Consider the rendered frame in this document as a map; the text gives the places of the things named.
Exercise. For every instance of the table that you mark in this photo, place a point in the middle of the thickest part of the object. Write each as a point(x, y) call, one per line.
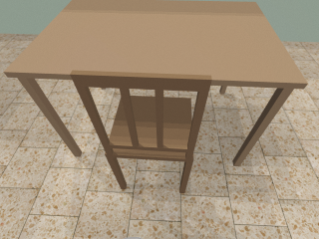
point(231, 41)

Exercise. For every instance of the chair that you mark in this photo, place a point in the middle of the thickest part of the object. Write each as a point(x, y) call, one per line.
point(146, 127)

